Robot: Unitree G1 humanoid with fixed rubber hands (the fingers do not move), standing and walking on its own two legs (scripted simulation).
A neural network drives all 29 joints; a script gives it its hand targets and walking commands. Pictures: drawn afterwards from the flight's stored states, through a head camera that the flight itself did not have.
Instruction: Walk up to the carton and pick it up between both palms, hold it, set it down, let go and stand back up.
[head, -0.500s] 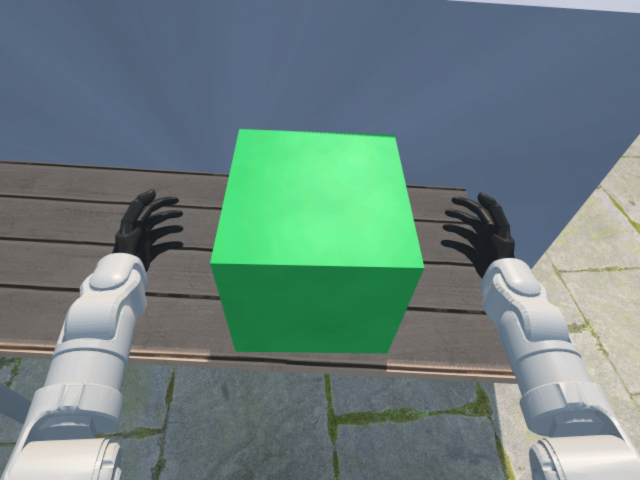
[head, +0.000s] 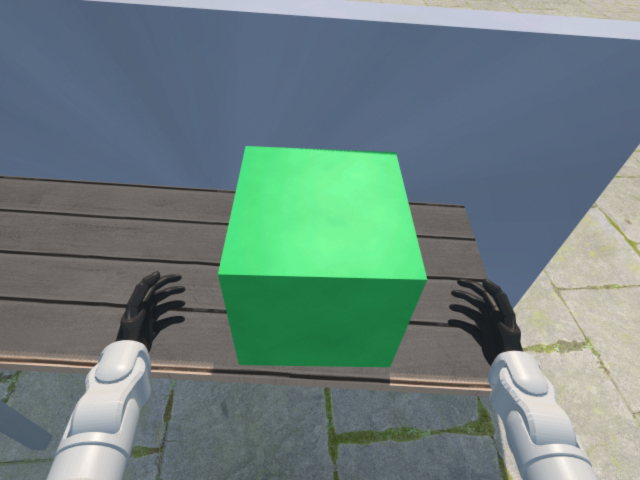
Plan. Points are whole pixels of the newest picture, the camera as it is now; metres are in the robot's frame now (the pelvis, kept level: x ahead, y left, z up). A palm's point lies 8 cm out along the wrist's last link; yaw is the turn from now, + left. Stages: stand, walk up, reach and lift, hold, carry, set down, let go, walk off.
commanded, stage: set down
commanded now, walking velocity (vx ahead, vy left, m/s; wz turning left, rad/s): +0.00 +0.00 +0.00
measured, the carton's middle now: (318, 257) +0.45 +0.03 -0.01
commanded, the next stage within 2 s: let go in 1.70 s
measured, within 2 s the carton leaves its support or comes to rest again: neither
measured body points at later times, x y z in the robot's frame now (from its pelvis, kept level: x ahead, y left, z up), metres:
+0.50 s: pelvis +0.01 +0.00 +0.00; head -0.01 +0.01 +0.45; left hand +0.21 +0.25 -0.02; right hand +0.23 -0.21 -0.01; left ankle +0.01 +0.10 -0.75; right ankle +0.00 -0.10 -0.75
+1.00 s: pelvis +0.00 +0.00 +0.00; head -0.02 +0.01 +0.44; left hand +0.20 +0.25 -0.05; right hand +0.21 -0.21 -0.05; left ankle +0.01 +0.10 -0.75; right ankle +0.00 -0.10 -0.75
